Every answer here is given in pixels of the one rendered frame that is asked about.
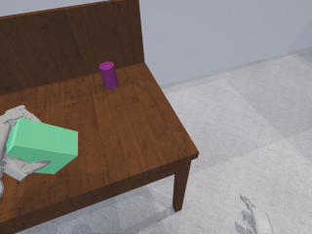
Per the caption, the table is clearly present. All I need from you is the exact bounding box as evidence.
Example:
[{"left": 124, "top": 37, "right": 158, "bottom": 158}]
[{"left": 0, "top": 0, "right": 199, "bottom": 234}]

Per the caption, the left robot hand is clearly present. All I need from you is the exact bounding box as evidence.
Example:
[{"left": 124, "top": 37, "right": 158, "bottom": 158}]
[{"left": 0, "top": 105, "right": 51, "bottom": 181}]

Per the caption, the right robot hand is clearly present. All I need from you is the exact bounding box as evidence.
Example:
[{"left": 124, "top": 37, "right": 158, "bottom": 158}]
[{"left": 235, "top": 192, "right": 274, "bottom": 234}]

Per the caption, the sponge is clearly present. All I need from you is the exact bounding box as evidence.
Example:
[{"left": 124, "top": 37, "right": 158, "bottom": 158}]
[{"left": 4, "top": 117, "right": 78, "bottom": 175}]

